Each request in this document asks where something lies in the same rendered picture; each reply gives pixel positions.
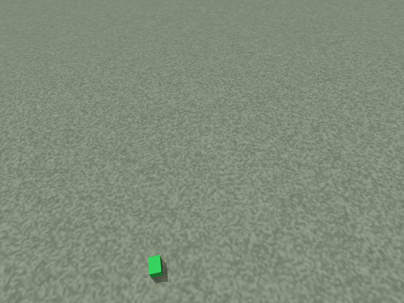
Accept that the small box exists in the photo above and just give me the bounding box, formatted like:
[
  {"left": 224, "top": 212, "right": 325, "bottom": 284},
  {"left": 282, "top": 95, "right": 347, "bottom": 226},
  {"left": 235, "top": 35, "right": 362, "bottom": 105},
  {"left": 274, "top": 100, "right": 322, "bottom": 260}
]
[{"left": 148, "top": 255, "right": 163, "bottom": 278}]

